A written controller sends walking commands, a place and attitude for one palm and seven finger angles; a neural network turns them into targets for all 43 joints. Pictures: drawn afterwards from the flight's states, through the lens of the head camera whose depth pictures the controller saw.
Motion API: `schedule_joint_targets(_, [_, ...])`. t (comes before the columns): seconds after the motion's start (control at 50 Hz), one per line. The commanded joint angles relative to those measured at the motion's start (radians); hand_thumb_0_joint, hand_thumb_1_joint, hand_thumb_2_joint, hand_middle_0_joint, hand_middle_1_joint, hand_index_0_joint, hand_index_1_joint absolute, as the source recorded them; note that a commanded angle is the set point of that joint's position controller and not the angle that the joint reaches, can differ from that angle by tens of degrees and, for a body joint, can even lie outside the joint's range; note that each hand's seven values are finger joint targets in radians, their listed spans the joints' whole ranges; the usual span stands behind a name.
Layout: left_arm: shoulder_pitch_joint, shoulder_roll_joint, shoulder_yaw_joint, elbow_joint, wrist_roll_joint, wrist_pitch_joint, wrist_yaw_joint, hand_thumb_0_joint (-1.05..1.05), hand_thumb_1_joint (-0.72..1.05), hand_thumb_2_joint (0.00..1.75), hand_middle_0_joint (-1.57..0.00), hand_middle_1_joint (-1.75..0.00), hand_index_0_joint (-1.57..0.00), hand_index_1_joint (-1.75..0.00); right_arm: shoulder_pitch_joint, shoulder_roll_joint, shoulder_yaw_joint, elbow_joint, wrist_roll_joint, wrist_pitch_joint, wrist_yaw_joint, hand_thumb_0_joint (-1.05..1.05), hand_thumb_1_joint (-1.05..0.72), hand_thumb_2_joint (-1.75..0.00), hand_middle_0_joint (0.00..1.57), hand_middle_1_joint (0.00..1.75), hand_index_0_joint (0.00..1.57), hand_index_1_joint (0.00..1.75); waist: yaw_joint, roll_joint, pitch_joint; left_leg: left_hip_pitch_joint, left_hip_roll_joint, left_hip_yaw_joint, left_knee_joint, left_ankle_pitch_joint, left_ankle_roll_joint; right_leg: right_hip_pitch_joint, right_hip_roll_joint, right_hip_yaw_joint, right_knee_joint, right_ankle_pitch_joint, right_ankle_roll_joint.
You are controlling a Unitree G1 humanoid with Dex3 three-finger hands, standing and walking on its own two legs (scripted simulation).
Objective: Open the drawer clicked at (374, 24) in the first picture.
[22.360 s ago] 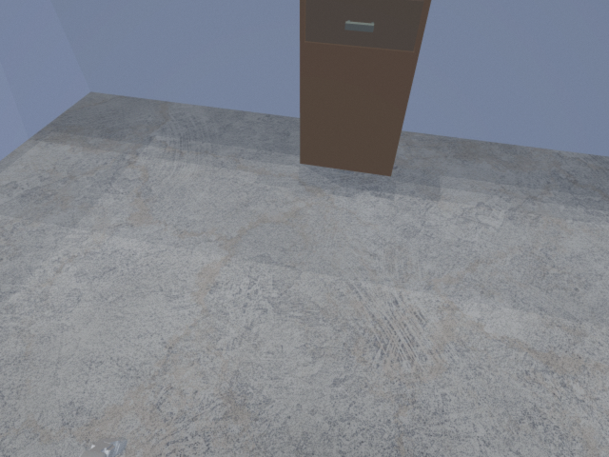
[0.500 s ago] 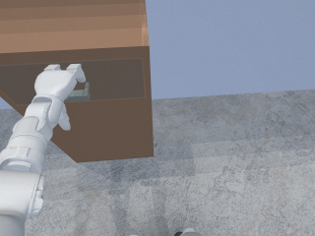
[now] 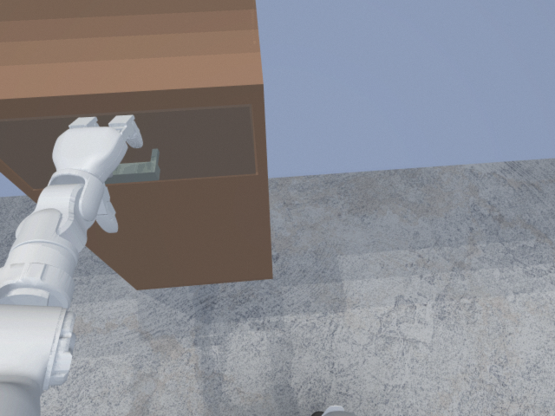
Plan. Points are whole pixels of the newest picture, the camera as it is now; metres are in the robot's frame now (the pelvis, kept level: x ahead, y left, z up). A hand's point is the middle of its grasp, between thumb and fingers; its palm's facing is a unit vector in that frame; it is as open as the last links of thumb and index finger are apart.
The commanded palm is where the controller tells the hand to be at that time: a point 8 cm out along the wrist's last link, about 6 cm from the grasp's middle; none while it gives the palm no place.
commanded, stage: lower the fingers behind the handle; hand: left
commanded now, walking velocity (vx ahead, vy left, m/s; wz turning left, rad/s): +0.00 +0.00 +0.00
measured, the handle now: (127, 164) +0.53 +0.27 -0.01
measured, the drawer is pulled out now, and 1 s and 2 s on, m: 0.00 0.00 0.00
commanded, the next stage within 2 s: close the thumb around the handle in 1.70 s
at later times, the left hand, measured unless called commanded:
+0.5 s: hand (128, 173) +0.48 +0.25 +0.02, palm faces -0.04 -0.04 -1.00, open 13.8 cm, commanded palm +0.46 +0.26 +0.08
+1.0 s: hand (123, 190) +0.47 +0.27 -0.01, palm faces -0.12 -0.01 -0.99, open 13.8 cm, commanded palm +0.47 +0.26 +0.04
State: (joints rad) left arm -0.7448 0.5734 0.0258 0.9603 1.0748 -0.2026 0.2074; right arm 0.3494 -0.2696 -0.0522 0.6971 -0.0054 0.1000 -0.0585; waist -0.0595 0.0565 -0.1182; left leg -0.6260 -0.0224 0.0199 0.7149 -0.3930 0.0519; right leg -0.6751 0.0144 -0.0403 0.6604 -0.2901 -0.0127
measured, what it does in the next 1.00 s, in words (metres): stands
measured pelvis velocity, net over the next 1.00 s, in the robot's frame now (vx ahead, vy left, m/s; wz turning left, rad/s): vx -0.01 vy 0.00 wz -0.01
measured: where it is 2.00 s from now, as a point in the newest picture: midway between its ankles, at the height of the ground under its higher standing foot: outside the picture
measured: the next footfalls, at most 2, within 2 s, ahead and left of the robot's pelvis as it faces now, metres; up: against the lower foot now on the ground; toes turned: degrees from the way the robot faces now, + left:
none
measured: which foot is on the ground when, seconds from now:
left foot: down 0.00-1.00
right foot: down 0.00-1.00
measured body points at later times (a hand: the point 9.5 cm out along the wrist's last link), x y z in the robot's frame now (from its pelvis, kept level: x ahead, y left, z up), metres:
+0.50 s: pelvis +0.00 +0.01 -0.01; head +0.11 +0.00 +0.43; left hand +0.48 +0.25 +0.08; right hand +0.01 -0.27 -0.14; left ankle -0.04 +0.08 -0.71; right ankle +0.01 -0.12 -0.71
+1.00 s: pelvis -0.01 +0.00 -0.02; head +0.12 +0.00 +0.41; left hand +0.47 +0.27 +0.04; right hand -0.01 -0.29 -0.15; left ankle -0.04 +0.08 -0.71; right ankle +0.01 -0.12 -0.71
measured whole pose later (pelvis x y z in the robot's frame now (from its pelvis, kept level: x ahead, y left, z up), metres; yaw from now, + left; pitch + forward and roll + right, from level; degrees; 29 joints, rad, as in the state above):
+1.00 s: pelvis -0.01 +0.00 -0.02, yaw +0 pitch +24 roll -2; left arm -0.83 0.59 0.04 1.12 1.11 -0.15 0.30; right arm 0.36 -0.29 -0.05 0.73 -0.03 0.08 -0.03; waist -0.11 0.06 -0.14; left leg -0.84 -0.01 0.02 0.88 -0.45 0.05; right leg -0.88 0.02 -0.05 0.81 -0.34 -0.01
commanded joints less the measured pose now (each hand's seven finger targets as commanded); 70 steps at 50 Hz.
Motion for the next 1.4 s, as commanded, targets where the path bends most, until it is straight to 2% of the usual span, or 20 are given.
schedule_joint_targets(0.0, [-0.468, 0.322, 0.117, -0.164, -0.012, 0.019, 0.110, 0.00, -0.50, 0.30, -0.30, -1.20, -0.30, -1.20, 0.113, -0.159, -0.052, -0.038, -0.006, -0.019, 0.001, 0.00, -0.90, -0.90, 0.20, 0.30, 0.20, 0.30, -0.024, 0.045, -0.387, 0.180, 0.001, -0.043, -0.027, 0.498, -0.024, 0.183, 0.031, 0.017, -0.003, 0.289, -0.025])
schedule_joint_targets(0.04, [-0.511, 0.330, 0.111, -0.164, -0.001, 0.048, 0.135, 0.00, -0.50, 0.30, -0.30, -1.20, -0.30, -1.20, 0.115, -0.161, -0.051, -0.035, -0.008, -0.020, 0.006, 0.00, -0.90, -0.90, 0.20, 0.30, 0.20, 0.30, -0.027, 0.061, -0.425, 0.184, 0.001, -0.045, -0.025, 0.515, -0.027, 0.188, 0.030, 0.014, 0.006, 0.299, -0.025])
schedule_joint_targets(0.08, [-0.503, 0.281, 0.075, -0.146, 0.002, 0.082, 0.139, 0.00, -0.50, 0.30, -0.30, -1.20, -0.30, -1.20, 0.118, -0.160, -0.053, -0.034, -0.007, -0.021, 0.015, 0.00, -0.90, -0.90, 0.20, 0.30, 0.20, 0.30, -0.026, 0.081, -0.450, 0.226, 0.006, -0.051, -0.020, 0.573, -0.037, 0.178, 0.034, 0.006, 0.006, 0.305, -0.026])
schedule_joint_targets(0.12, [-0.486, 0.239, 0.047, -0.100, -0.004, 0.110, 0.121, 0.00, -0.50, 0.30, -0.30, -1.20, -0.30, -1.20, 0.128, -0.163, -0.056, -0.031, -0.004, -0.020, 0.019, 0.00, -0.90, -0.90, 0.20, 0.30, 0.20, 0.30, -0.038, 0.039, -0.452, 0.235, 0.011, -0.050, -0.015, 0.605, -0.036, 0.184, 0.038, 0.005, -0.004, 0.323, -0.022])
schedule_joint_targets(0.16, [-0.482, 0.201, 0.001, -0.035, -0.014, 0.135, 0.091, 0.00, -0.50, 0.30, -0.30, -1.20, -0.30, -1.20, 0.137, -0.169, -0.055, -0.026, 0.004, -0.018, 0.017, 0.00, -0.90, -0.90, 0.20, 0.30, 0.20, 0.30, -0.063, -0.026, -0.384, 0.197, 0.013, -0.046, -0.028, 0.510, -0.025, 0.173, 0.038, 0.008, -0.025, 0.294, -0.016])
schedule_joint_targets(0.24, [-0.519, 0.225, 0.005, -0.073, -0.009, 0.100, 0.047, 0.00, -0.50, 0.30, -0.30, -1.20, -0.30, -1.20, 0.137, -0.168, -0.051, -0.037, 0.003, -0.018, 0.002, 0.00, -0.90, -0.90, 0.20, 0.30, 0.20, 0.30, -0.058, -0.009, -0.407, 0.199, 0.008, -0.048, -0.039, 0.467, -0.013, 0.194, 0.033, 0.020, -0.030, 0.279, -0.019])
schedule_joint_targets(0.3, [-0.504, 0.229, 0.025, -0.134, 0.002, 0.047, 0.047, 0.00, -0.50, 0.30, -0.30, -1.20, -0.30, -1.20, 0.140, -0.158, -0.053, -0.043, -0.003, -0.021, -0.001, 0.00, -0.90, -0.90, 0.20, 0.30, 0.20, 0.30, -0.039, 0.062, -0.433, 0.246, 0.014, -0.063, -0.017, 0.570, -0.027, 0.151, 0.037, 0.015, -0.005, 0.285, -0.025])
schedule_joint_targets(0.44, [-0.422, 0.325, 0.137, -0.093, 0.019, 0.063, 0.150, 0.00, -0.50, 0.30, -0.30, -1.20, -0.30, -1.20, 0.132, -0.168, -0.046, -0.034, -0.026, -0.013, 0.025, 0.00, -0.90, -0.90, 0.20, 0.30, 0.20, 0.30, -0.005, 0.059, -0.434, 0.140, 0.014, -0.055, 0.028, 0.594, -0.038, 0.123, 0.040, 0.006, 0.062, 0.296, -0.027])
schedule_joint_targets(0.56, [-0.428, 0.290, 0.107, -0.048, 0.019, 0.149, 0.181, 0.00, -0.50, 0.30, -0.30, -1.20, -0.30, -1.20, 0.143, -0.176, -0.051, -0.022, -0.021, -0.011, 0.040, 0.00, -0.90, -0.90, 0.20, 0.30, 0.20, 0.30, -0.022, 0.005, -0.481, 0.124, 0.017, -0.048, 0.036, 0.566, -0.032, 0.149, 0.040, 0.006, 0.064, 0.314, -0.018])
schedule_joint_targets(0.58, [-0.468, 0.254, 0.066, -0.051, 0.019, 0.155, 0.174, 0.00, -0.50, 0.30, -0.30, -1.20, -0.30, -1.20, 0.145, -0.173, -0.051, -0.026, -0.017, -0.013, 0.037, 0.00, -0.90, -0.90, 0.20, 0.30, 0.20, 0.30, -0.042, 0.003, -0.479, 0.125, 0.015, -0.049, 0.033, 0.536, -0.029, 0.144, 0.040, 0.008, 0.057, 0.307, -0.017])
schedule_joint_targets(0.64, [-0.532, 0.212, 0.017, -0.056, 0.011, 0.141, 0.143, 0.00, -0.50, 0.30, -0.30, -1.20, -0.30, -1.20, 0.161, -0.171, -0.056, -0.013, -0.011, -0.022, 0.025, 0.00, -0.90, -0.90, 0.20, 0.30, 0.20, 0.30, -0.078, 0.010, -0.463, 0.144, 0.016, -0.053, 0.030, 0.481, -0.020, 0.121, 0.038, 0.015, 0.036, 0.282, -0.014])
schedule_joint_targets(0.7, [-0.555, 0.238, 0.025, -0.063, 0.013, 0.106, 0.118, 0.00, -0.50, 0.30, -0.30, -1.20, -0.30, -1.20, 0.163, -0.171, -0.052, -0.008, -0.011, -0.029, 0.008, 0.00, -0.90, -0.90, 0.20, 0.30, 0.20, 0.30, -0.088, -0.006, -0.439, 0.136, 0.012, -0.060, 0.033, 0.429, -0.012, 0.099, 0.038, 0.019, 0.034, 0.251, -0.015])
schedule_joint_targets(0.8, [-0.493, 0.302, 0.077, -0.027, 0.019, 0.057, 0.115, 0.00, -0.50, 0.30, -0.30, -1.20, -0.30, -1.20, 0.160, -0.171, -0.041, -0.002, -0.021, -0.032, 0.003, 0.00, -0.90, -0.90, 0.20, 0.30, 0.20, 0.30, -0.058, 0.048, -0.416, 0.069, 0.004, -0.054, 0.061, 0.408, -0.015, 0.063, 0.035, 0.019, 0.073, 0.236, -0.024])
schedule_joint_targets(0.86, [-0.466, 0.271, 0.060, -0.005, 0.017, 0.054, 0.125, 0.00, -0.50, 0.30, -0.30, -1.20, -0.30, -1.20, 0.168, -0.169, -0.043, -0.004, -0.024, -0.035, 0.009, 0.00, -0.90, -0.90, 0.20, 0.30, 0.20, 0.30, -0.064, 0.037, -0.427, 0.039, 0.004, -0.048, 0.085, 0.415, -0.013, 0.060, 0.037, 0.020, 0.087, 0.260, -0.022])
schedule_joint_targets(1.0, [-0.497, 0.292, 0.080, -0.059, 0.017, 0.043, 0.144, 0.00, -0.50, 0.30, -0.30, -1.20, -0.30, -1.20, 0.181, -0.174, -0.052, -0.006, -0.028, -0.035, 0.015, 0.00, -0.90, -0.90, 0.20, 0.30, 0.20, 0.30, -0.074, 0.041, -0.504, 0.047, 0.009, -0.056, 0.126, 0.467, -0.015, 0.047, 0.040, 0.020, 0.120, 0.298, -0.017])
schedule_joint_targets(1.06, [-0.491, 0.330, 0.122, -0.115, 0.017, 0.022, 0.164, 0.00, -0.50, 0.30, -0.30, -1.20, -0.30, -1.20, 0.177, -0.175, -0.056, 0.005, -0.036, -0.037, 0.018, 0.00, -0.90, -0.90, 0.20, 0.30, 0.20, 0.30, -0.052, 0.102, -0.582, 0.095, 0.013, -0.062, 0.153, 0.550, -0.025, 0.036, 0.040, 0.022, 0.147, 0.323, -0.019])
schedule_joint_targets(1.12, [-0.466, 0.348, 0.144, -0.070, 0.018, 0.039, 0.186, 0.00, -0.50, 0.30, -0.30, -1.20, -0.30, -1.20, 0.165, -0.179, -0.046, 0.018, -0.041, -0.032, 0.023, 0.00, -0.90, -0.90, 0.20, 0.30, 0.20, 0.30, -0.055, 0.064, -0.528, 0.026, 0.012, -0.059, 0.161, 0.523, -0.021, 0.024, 0.040, 0.017, 0.159, 0.318, -0.018])
schedule_joint_targets(1.16, [-0.461, 0.303, 0.101, -0.034, 0.021, 0.061, 0.193, 0.00, -0.50, 0.30, -0.30, -1.20, -0.30, -1.20, 0.164, -0.177, -0.045, 0.014, -0.037, -0.032, 0.026, 0.00, -0.90, -0.90, 0.20, 0.30, 0.20, 0.30, -0.071, 0.053, -0.473, -0.010, 0.010, -0.055, 0.155, 0.458, -0.017, 0.008, 0.040, 0.013, 0.153, 0.287, -0.017])
schedule_joint_targets(1.32, [-0.480, 0.370, 0.119, 0.004, 0.013, 0.101, 0.162, 0.00, -0.50, 0.30, -0.30, -1.20, -0.30, -1.20, 0.175, -0.189, -0.034, 0.011, -0.032, -0.019, 0.025, 0.00, -0.90, -0.90, 0.20, 0.30, 0.20, 0.30, -0.069, 0.031, -0.527, -0.029, 0.004, -0.054, 0.163, 0.439, -0.012, 0.041, 0.039, 0.017, 0.164, 0.299, -0.014])
schedule_joint_targets(1.38, [-0.470, 0.321, 0.089, -0.007, 0.011, 0.099, 0.157, 0.00, -0.50, 0.30, -0.30, -1.20, -0.30, -1.20, 0.171, -0.183, -0.036, 0.003, -0.028, -0.019, 0.026, 0.00, -0.90, -0.90, 0.20, 0.30, 0.20, 0.30, -0.069, 0.071, -0.502, 0.012, 0.010, -0.060, 0.153, 0.447, -0.019, -0.001, 0.041, 0.006, 0.155, 0.263, -0.015])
